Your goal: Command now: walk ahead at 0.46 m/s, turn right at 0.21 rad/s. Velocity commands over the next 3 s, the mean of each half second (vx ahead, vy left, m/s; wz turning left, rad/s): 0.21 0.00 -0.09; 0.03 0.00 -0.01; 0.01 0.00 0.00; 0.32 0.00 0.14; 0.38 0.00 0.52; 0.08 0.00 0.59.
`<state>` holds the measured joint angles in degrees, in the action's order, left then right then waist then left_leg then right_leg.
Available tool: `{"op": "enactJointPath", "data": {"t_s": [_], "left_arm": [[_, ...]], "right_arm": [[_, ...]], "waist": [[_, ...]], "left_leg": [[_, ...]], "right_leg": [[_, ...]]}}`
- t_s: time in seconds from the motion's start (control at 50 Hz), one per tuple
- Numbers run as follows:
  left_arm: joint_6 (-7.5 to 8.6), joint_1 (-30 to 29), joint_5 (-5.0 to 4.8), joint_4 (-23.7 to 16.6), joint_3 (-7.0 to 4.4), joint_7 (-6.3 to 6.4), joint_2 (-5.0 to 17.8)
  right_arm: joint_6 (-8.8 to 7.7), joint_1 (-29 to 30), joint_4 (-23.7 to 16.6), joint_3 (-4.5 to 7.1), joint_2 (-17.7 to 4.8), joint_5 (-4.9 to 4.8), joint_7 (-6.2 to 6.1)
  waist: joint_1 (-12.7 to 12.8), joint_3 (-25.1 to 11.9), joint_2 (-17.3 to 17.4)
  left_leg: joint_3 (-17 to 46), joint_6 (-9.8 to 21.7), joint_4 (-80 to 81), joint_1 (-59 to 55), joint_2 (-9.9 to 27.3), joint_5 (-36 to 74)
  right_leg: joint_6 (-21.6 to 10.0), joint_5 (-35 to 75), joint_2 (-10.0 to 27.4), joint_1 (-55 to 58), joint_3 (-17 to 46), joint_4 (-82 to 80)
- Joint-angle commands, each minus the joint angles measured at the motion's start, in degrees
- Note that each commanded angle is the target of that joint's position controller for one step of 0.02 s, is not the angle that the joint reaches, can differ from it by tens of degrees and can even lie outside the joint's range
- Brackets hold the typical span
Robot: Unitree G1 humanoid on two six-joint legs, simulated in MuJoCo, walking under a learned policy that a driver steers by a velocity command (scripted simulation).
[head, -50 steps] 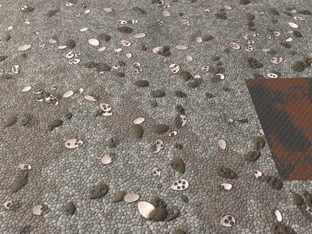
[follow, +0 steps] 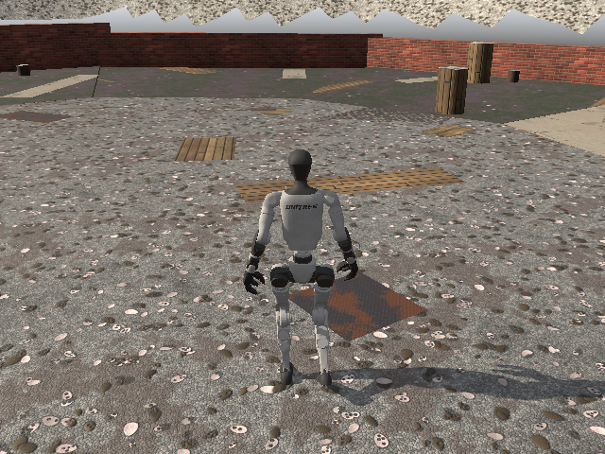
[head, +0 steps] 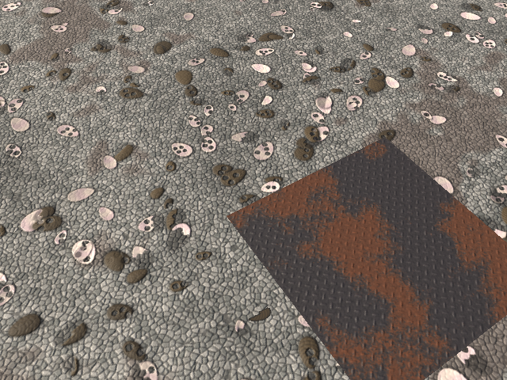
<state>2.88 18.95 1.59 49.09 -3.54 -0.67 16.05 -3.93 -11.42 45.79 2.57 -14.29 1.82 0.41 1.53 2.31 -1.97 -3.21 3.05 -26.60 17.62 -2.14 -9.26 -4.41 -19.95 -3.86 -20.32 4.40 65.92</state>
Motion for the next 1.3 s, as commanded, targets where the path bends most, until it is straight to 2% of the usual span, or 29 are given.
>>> {"op": "enactJointPath", "data": {"t_s": [0.02, 0.08, 0.12, 0.16, 0.22, 0.26, 0.28, 0.3, 0.32, 0.34, 0.36, 0.38, 0.4, 0.42, 0.46, 0.52, 0.58, 0.62, 0.64, 0.66, 0.68, 0.7, 0.76, 0.9, 1.3], "left_arm": [[-0.5, 3.6, 0.72, -2.5, -0.29, -0.73, 2.7], [-0.76, 0.2, 0.82, -3.4, 0.28, -0.65, 1.4], [-0.62, -3.6, 0.58, -4.3, 1.24, -0.85, -0.1], [-0.54, -7.1, 0.09, -4.8, 2.12, -0.95, -1.2], [-0.52, -9.3, -0.11, -4.6, 2.3, -0.28, -0.2], [-0.16, -8.6, 0.05, -3.9, 2.21, 0.25, 0.4], [0.29, -6.4, 0.38, -2.7, 2.15, 0.55, 0.4], [0.98, -4.0, 0.98, -1.6, 1.84, 0.93, 1.8], [1.67, -0.4, 1.53, -1.1, 1.24, 1.34, 5.3], [0.92, 0.0, 0.41, -0.7, 1.03, 1.62, 6.0], [0.37, 0.3, -1.26, -0.7, 1.68, 1.42, 2.9], [0.15, -2.0, -1.42, -0.6, 2.01, 1.55, 2.3], [-0.17, -4.7, -0.97, -0.7, 2.48, 1.91, 1.3], [-0.39, -6.7, -0.76, -0.6, 2.72, 2.38, 0.9], [-0.51, -8.5, -0.48, 0.0, 2.78, 2.73, 0.8], [-0.61, -8.5, -0.71, 1.5, 2.65, 2.55, 1.0], [-1.6, -9.1, -1.21, 2.9, 2.24, 2.38, 1.7], [-2.19, -7.5, -1.4, 3.9, 2.0, 2.17, 1.4], [-2.65, -6.6, -1.81, 4.3, 1.75, 2.03, 0.8], [-2.75, -6.2, -1.57, 5.2, 1.81, 1.91, 0.5], [-2.63, -5.2, -1.32, 6.0, 1.75, 1.86, 0.2], [-2.43, -4.2, -1.21, 6.9, 1.73, 1.85, 0.1], [-1.87, -3.6, -1.11, 8.7, 1.72, 1.88, 0.1], [-2.1, -2.4, -1.23, 12.2, 2.26, 2.26, -1.0], [-2.41, 0.2, -1.24, 17.2, 2.92, 2.95, -3.3]], "right_arm": [[-1.96, -5.0, -0.2, 0.94, -4.9, -0.73, 0.28], [-2.84, -6.8, 1.6, 0.81, -5.6, -1.1, 0.44], [-2.29, -6.5, 2.2, 0.5, -5.4, -1.15, 0.43], [-1.68, -7.7, 3.1, 0.38, -5.7, -1.24, 0.37], [-0.87, -10.2, 4.7, 0.46, -6.4, -1.4, 0.22], [-0.38, -9.7, 5.1, 0.47, -6.6, -1.6, -0.13], [-0.11, -9.1, 5.3, 0.41, -6.4, -1.92, -0.35], [-0.03, -10.5, 5.6, 0.18, -5.7, -1.82, -0.5], [-0.12, -12.5, 4.7, -0.35, -4.2, -1.51, -0.76], [0.93, -20.7, 6.3, -1.65, 1.0, -3.08, -1.06], [2.63, -17.7, 7.3, -0.83, -2.9, -2.5, -1.67], [3.39, -13.6, 6.3, -0.41, -3.8, -1.68, -1.64], [3.89, -11.3, 6.2, -0.39, -3.2, -1.06, -1.52], [4.39, -10.6, 6.5, -0.45, -2.7, -0.86, -1.39], [5.2, -12.3, 8.3, -0.87, -1.2, -0.76, -1.51], [6.01, -11.6, 9.8, -1.08, -0.5, -1.02, -1.94], [6.14, -11.2, 11.4, -1.42, 0.0, -0.69, -2.18], [5.36, -10.2, 11.1, -1.51, -1.8, 0.17, -2.16], [4.94, -8.9, 11.4, -1.29, -3.3, -0.4, -2.02], [4.42, -8.2, 12.0, -1.48, -2.4, -0.79, -1.84], [3.83, -7.6, 12.2, -1.77, -1.5, -0.92, -1.85], [3.45, -7.0, 12.4, -1.75, -1.5, -1.03, -1.99], [2.87, -7.5, 13.1, -1.88, -1.2, -1.22, -2.29], [3.05, -9.7, 15.1, -2.18, -0.4, -1.18, -2.49], [2.9, -11.9, 18.2, -2.83, 2.1, -1.26, -2.95]], "waist": [[-0.1, -2.3, 7.5], [0.5, -2.2, 6.6], [0.2, -2.7, 7.8], [-1.3, -3.6, 9.4], [-2.4, -4.3, 9.3], [-1.8, -3.7, 8.5], [-0.4, -3.8, 7.1], [0.2, -4.8, 4.0], [0.2, -9.3, -1.5], [-2.3, -15.7, -10.9], [0.1, -15.3, -7.4], [-0.4, -10.0, -6.0], [-1.4, -7.5, -4.1], [-2.7, -5.5, -4.2], [-4.2, -5.5, -4.6], [-4.0, -6.0, -4.1], [-4.6, -3.4, -3.4], [-3.4, -0.1, -1.5], [-1.7, 3.3, 2.5], [-1.5, 4.0, 5.3], [-0.9, 3.0, 6.3], [-0.4, 1.8, 6.7], [-0.6, 0.2, 4.4], [-1.2, 1.2, 2.5], [-1.2, 2.2, 2.6]], "left_leg": [[17.0, 8.5, 14.2, -9.0, 15.5, 16.3], [9.9, 9.1, 13.3, -9.9, 15.1, 38.0], [5.0, 7.7, 12.7, -8.8, 12.5, 42.5], [2.5, 6.5, 12.0, -8.1, 11.0, 43.6], [3.7, 5.7, 9.1, -10.7, 12.1, 40.7], [5.4, 4.9, 6.2, -11.3, 13.1, 36.2], [5.5, 3.8, 3.1, -10.8, 12.3, 32.2], [5.2, 2.1, -1.3, -9.4, 10.4, 26.4], [3.1, 0.2, -8.0, -4.8, 8.0, 10.2], [0.9, -0.9, -16.6, -1.4, 2.6, -19.7], [3.4, -1.0, -21.3, 0.6, 1.6, -28.5], [4.3, -1.4, -23.5, 3.0, 1.5, -28.6], [4.9, -1.8, -23.2, 3.1, 2.3, -26.1], [5.2, -2.3, -20.9, 1.4, 3.2, -23.3], [4.1, -3.2, -16.9, -3.7, 3.0, -19.0], [3.1, -3.6, -10.9, -6.9, 2.7, -14.8], [2.0, -2.8, 0.0, -12.1, 2.5, -4.8], [7.0, -1.6, 5.4, -12.5, 6.9, -4.8], [8.6, -0.7, 6.2, -4.8, 7.5, -10.3], [9.5, -0.6, 8.5, 0.3, 7.8, -13.0], [9.7, -0.9, 10.0, 1.6, 8.0, -12.5], [9.6, -1.2, 10.6, 1.3, 7.9, -11.0], [9.1, -1.0, 10.2, -2.0, 7.7, -6.8], [8.8, -0.3, 9.9, -3.7, 7.7, -5.2], [8.3, 0.0, 9.7, -5.2, 7.4, -1.3]], "right_leg": [[1.0, 1.2, 3.6, -8.9, 1.6, -0.8], [2.8, 3.6, 3.8, -10.8, -0.8, -7.1], [3.6, 7.9, 4.5, -8.3, -3.8, -15.6], [3.8, 12.2, 4.1, -3.9, -6.2, -22.9], [3.2, 14.7, 3.4, -0.8, -6.6, -29.0], [2.1, 15.0, 3.4, 2.2, -6.0, -34.1], [1.3, 18.2, 3.1, 6.3, -5.9, -39.7], [0.7, 25.3, 5.0, 12.0, -3.5, -44.0], [-0.9, 47.9, 14.9, 20.8, 4.8, -41.0], [-10.3, 62.5, 25.5, 26.0, 14.5, -39.6], [-13.2, 54.2, 25.3, 23.0, 17.2, -42.4], [-12.6, 46.0, 23.1, 18.9, 15.6, -45.5], [-10.8, 39.0, 20.9, 15.6, 13.6, -47.8], [-9.0, 35.7, 19.1, 11.9, 11.0, -49.7], [-6.5, 31.6, 15.9, 8.3, 7.0, -51.0], [-5.6, 21.4, 14.4, 6.6, 5.4, -51.7], [-2.8, 1.0, 12.3, 1.1, 5.3, -52.7], [0.8, -7.3, 10.9, -2.6, 6.1, -53.4], [1.5, -3.7, 8.2, -0.2, 3.6, -53.3], [1.4, 1.4, 7.6, 5.4, 2.5, -50.7], [1.0, 5.4, 7.8, 9.2, 2.2, -48.8], [0.8, 8.2, 7.8, 11.3, 2.0, -47.8], [0.6, 11.3, 8.1, 11.9, 1.9, -47.6], [1.4, 12.2, 8.1, 11.0, 1.5, -47.9], [1.9, 15.7, 8.5, 11.7, 0.9, -46.7]]}}
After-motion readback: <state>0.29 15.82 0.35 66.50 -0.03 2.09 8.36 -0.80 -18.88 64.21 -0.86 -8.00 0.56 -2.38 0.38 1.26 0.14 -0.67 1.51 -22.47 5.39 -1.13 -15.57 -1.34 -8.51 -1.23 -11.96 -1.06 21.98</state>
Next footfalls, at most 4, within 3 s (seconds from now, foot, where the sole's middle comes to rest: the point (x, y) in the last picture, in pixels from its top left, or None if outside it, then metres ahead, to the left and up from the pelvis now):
0.30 right None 0.25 -0.11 -0.77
0.62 left None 0.18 0.10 -0.77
2.24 left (248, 327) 0.62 0.04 -0.77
2.84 right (270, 253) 0.85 -0.02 -0.77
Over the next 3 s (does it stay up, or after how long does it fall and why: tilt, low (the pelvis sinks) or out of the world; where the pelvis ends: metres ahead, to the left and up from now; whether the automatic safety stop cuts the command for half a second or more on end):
stays up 0.72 -0.01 0.00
